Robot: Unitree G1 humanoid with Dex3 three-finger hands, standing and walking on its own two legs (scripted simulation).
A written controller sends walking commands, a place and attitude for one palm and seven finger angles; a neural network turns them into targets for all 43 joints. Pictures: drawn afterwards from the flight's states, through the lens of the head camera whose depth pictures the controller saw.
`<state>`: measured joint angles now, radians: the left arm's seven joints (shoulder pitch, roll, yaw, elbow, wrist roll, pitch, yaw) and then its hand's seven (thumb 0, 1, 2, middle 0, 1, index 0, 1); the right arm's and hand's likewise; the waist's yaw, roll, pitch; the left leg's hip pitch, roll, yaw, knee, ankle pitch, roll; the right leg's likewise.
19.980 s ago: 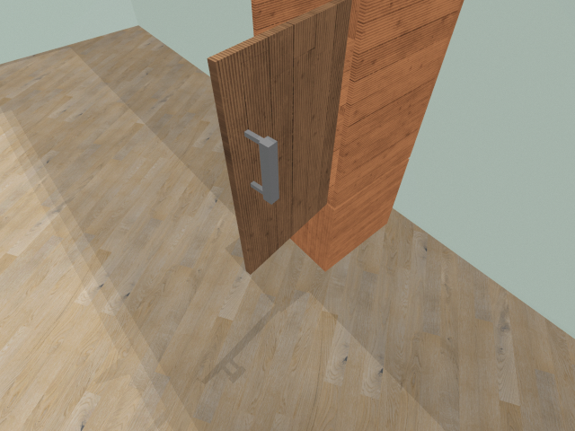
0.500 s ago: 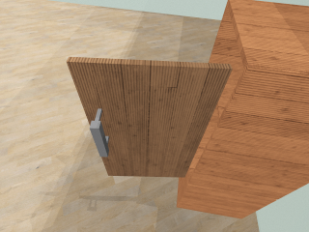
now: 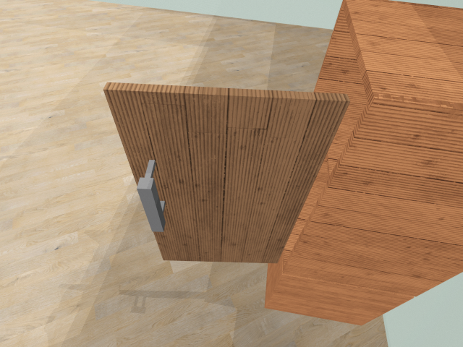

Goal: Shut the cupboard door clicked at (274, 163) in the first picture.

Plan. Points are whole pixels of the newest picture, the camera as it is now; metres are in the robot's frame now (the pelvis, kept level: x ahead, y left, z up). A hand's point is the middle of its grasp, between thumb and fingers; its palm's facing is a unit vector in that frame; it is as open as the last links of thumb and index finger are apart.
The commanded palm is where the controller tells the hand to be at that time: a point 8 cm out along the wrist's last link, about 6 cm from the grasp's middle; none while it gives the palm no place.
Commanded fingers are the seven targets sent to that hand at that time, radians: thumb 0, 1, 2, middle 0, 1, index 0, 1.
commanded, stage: look again from close up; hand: left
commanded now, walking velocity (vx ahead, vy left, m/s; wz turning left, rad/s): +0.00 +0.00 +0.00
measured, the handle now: (155, 197) +0.36 +0.17 +0.03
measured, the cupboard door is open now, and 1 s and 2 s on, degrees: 99 99 99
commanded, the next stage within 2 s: shuffle to correct the standing spot in 0.56 s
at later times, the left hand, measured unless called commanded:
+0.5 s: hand out of the picture -0.03 +0.16 -0.18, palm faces +0.03 -0.99 -0.16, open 7.4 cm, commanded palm none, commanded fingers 0.00 0.90 0.90 -0.20 -0.30 -0.20 -0.30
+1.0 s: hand out of the picture -0.03 +0.16 -0.19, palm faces +0.02 -0.98 -0.21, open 7.4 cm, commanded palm none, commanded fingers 0.00 0.90 0.90 -0.20 -0.30 -0.20 -0.30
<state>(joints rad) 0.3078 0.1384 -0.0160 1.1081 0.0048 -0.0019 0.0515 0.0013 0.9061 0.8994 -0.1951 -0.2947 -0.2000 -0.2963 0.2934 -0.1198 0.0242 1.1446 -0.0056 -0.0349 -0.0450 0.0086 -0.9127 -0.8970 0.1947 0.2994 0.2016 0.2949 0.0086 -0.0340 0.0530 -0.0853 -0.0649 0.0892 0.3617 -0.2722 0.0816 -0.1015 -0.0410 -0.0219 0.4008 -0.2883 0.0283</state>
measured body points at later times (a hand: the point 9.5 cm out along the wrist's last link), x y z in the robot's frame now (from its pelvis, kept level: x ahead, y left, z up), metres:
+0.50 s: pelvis -0.01 +0.00 +0.00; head +0.02 +0.01 +0.45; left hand -0.03 +0.21 -0.17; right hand -0.02 -0.21 -0.16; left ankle -0.05 +0.06 -0.74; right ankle -0.05 -0.14 -0.74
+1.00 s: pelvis -0.04 -0.01 -0.01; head +0.01 +0.00 +0.44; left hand -0.03 +0.22 -0.17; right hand -0.03 -0.23 -0.16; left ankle -0.05 +0.06 -0.74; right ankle -0.05 -0.14 -0.74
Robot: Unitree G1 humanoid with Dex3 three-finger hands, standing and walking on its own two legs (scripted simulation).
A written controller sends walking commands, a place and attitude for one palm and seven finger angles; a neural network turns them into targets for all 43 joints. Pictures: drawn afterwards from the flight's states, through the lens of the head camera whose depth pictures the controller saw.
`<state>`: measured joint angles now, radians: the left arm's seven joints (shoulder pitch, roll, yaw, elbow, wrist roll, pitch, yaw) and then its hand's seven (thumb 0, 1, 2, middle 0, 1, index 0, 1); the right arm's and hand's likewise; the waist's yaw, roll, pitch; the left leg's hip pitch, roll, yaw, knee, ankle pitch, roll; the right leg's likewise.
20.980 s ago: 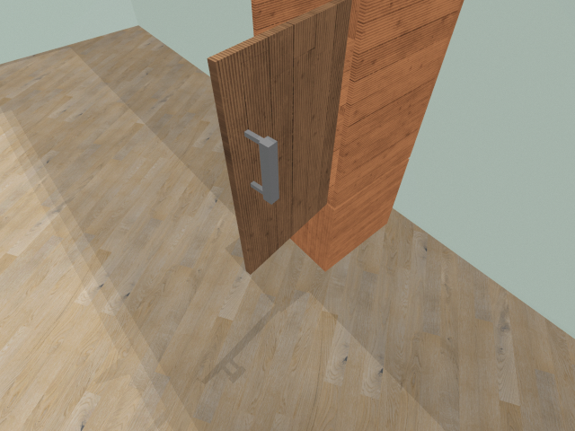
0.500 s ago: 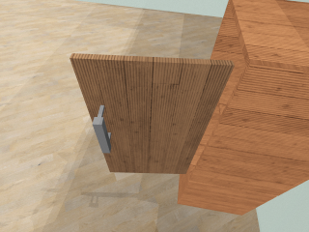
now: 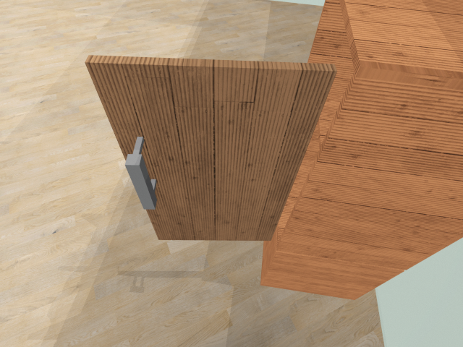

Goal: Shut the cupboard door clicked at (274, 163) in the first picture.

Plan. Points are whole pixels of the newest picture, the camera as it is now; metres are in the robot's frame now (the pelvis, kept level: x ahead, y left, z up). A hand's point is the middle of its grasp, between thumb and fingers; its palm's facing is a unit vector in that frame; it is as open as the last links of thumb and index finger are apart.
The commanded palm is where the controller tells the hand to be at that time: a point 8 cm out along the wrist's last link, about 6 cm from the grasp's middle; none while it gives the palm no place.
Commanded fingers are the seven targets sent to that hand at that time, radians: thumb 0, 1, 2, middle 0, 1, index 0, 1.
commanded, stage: come to a stop and stand still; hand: left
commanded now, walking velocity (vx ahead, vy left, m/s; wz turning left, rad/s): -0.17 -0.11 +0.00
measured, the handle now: (145, 174) +0.40 +0.19 +0.03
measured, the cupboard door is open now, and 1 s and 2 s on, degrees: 99 99 99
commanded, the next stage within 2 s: look again from close up in 1.06 s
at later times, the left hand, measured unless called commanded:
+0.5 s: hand out of the picture -0.03 +0.14 -0.18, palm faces +0.04 -0.99 -0.17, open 7.3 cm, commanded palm none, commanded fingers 0.00 0.90 0.90 -0.20 -0.30 -0.20 -0.30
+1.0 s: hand out of the picture +0.02 +0.20 -0.17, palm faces +0.01 -0.97 -0.23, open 7.4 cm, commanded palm none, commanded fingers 0.00 0.90 0.90 -0.20 -0.30 -0.20 -0.30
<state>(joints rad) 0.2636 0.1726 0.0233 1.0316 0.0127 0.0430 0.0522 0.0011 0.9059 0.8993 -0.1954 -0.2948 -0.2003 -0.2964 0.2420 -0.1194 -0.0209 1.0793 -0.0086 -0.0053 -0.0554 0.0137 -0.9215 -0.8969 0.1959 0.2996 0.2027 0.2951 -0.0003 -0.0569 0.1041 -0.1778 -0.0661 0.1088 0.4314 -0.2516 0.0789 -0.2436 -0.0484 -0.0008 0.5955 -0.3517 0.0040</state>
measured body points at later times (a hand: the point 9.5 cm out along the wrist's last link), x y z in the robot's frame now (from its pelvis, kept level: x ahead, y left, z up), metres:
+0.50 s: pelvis -0.02 -0.02 +0.00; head -0.01 -0.01 +0.45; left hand -0.03 +0.20 -0.16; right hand -0.02 -0.25 -0.15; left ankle -0.02 +0.08 -0.74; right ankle -0.03 -0.14 -0.74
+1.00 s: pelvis +0.01 +0.02 +0.00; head +0.03 +0.02 +0.45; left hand +0.03 +0.25 -0.15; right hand +0.01 -0.20 -0.16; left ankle -0.02 +0.08 -0.74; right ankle -0.03 -0.14 -0.74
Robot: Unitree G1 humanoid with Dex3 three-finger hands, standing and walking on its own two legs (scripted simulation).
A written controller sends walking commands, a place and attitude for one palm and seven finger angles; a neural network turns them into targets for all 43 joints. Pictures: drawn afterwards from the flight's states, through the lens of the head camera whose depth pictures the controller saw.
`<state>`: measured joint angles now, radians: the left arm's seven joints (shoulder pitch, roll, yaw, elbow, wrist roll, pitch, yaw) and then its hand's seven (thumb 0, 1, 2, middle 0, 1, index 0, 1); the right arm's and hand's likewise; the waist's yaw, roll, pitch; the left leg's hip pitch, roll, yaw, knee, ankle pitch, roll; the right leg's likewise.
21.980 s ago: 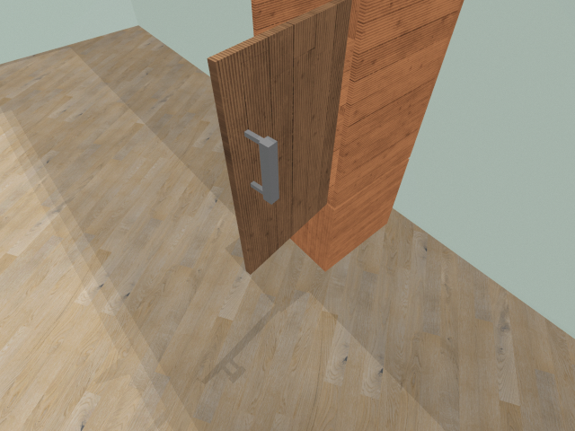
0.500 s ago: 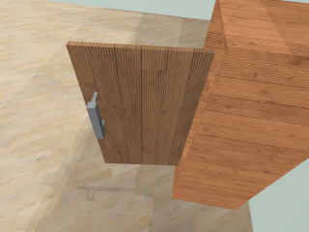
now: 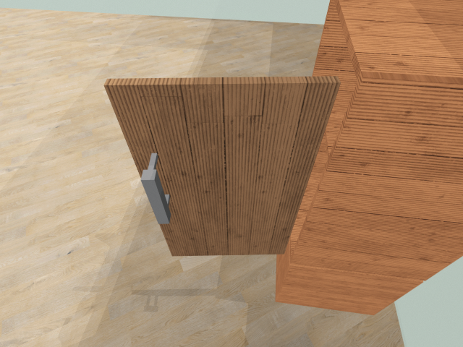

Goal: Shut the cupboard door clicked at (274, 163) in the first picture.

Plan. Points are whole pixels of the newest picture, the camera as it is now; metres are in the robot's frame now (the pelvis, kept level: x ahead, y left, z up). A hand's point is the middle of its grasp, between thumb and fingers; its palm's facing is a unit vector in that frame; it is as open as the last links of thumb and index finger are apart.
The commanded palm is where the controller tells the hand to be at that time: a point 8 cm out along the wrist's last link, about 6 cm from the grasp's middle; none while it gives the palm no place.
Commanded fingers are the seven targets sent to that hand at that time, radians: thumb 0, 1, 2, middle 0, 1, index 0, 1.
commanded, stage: come to a stop and stand still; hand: left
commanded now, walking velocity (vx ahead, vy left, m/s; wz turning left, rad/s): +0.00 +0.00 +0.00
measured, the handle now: (159, 189) +0.39 +0.17 +0.04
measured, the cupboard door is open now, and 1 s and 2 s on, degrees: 99 99 99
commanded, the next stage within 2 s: look again from close up in 0.06 s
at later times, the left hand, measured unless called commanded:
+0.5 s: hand out of the picture +0.00 +0.15 -0.17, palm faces +0.02 -0.98 -0.20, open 7.4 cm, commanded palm none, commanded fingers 0.00 0.90 0.90 -0.20 -0.30 -0.20 -0.30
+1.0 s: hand out of the picture +0.00 +0.12 -0.17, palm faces +0.03 -0.98 -0.20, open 7.4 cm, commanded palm none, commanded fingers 0.00 0.90 0.90 -0.20 -0.30 -0.20 -0.30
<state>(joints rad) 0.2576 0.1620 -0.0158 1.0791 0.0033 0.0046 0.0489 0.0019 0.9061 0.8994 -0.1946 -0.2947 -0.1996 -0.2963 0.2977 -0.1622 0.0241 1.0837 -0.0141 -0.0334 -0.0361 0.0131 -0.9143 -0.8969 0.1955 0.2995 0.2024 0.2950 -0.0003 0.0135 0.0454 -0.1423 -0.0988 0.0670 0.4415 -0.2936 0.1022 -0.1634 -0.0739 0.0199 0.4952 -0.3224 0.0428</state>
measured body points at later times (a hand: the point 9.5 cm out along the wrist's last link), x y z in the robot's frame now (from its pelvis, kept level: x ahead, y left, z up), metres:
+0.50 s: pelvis +0.01 -0.02 +0.00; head +0.04 -0.02 +0.45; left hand +0.00 +0.20 -0.16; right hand +0.02 -0.25 -0.15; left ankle -0.03 +0.05 -0.74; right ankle -0.04 -0.16 -0.74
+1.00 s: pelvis +0.01 -0.05 +0.01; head +0.04 -0.05 +0.46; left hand +0.00 +0.18 -0.15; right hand +0.01 -0.26 -0.16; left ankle -0.03 +0.05 -0.74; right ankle -0.04 -0.16 -0.74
